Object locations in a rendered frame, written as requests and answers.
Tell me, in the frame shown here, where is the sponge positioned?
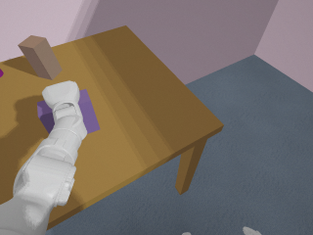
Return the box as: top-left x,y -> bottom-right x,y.
37,89 -> 101,134

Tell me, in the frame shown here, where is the robot left forearm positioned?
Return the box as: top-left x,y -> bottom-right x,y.
13,100 -> 88,197

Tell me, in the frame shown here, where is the left robot upper arm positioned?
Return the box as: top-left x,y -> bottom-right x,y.
0,155 -> 76,235

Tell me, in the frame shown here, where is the table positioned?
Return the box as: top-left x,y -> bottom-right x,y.
0,25 -> 224,230

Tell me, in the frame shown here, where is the left robot hand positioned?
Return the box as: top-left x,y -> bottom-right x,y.
42,80 -> 80,109

